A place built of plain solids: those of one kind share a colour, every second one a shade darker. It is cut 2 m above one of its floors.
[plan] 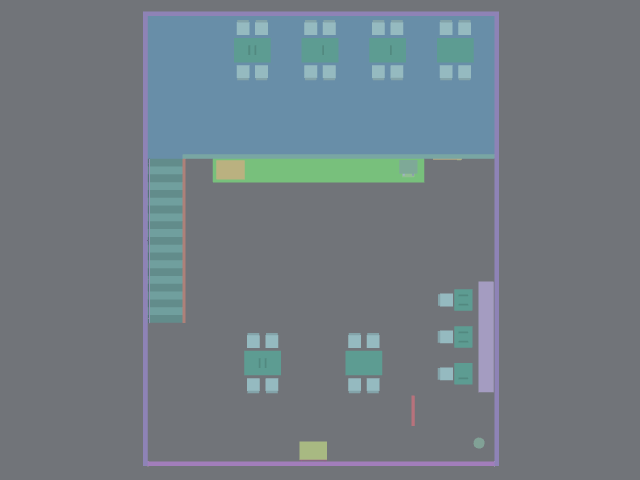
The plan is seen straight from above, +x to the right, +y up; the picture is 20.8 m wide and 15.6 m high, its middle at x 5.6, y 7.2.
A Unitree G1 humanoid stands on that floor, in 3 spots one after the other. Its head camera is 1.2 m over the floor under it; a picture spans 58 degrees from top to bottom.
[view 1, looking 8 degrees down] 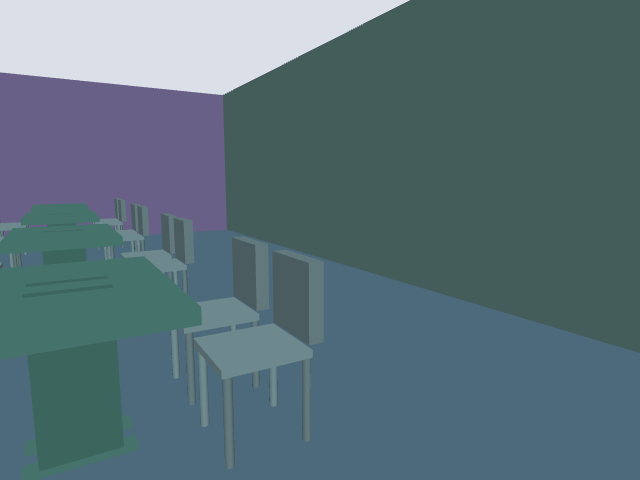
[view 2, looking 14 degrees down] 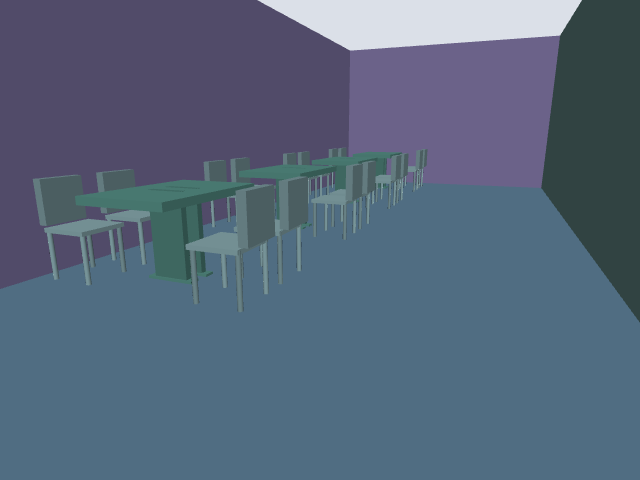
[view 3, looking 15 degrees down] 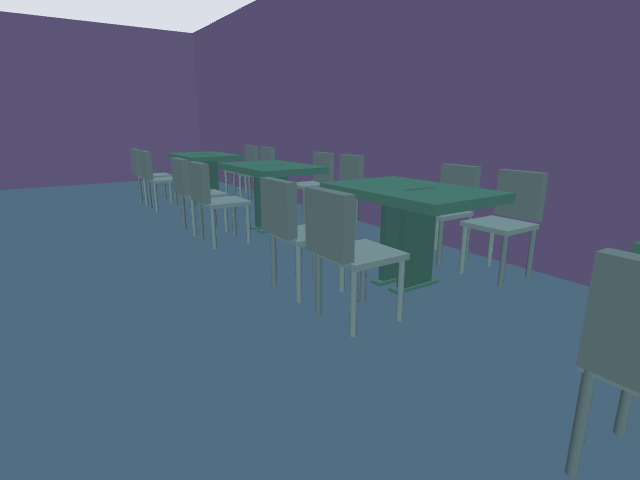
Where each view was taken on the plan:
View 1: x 1.30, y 13.38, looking -31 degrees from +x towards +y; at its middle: entrance_wall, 6.65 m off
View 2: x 0.56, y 10.94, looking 22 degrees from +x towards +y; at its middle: upper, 4.96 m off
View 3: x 10.07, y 11.04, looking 146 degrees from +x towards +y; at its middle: side_chair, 2.50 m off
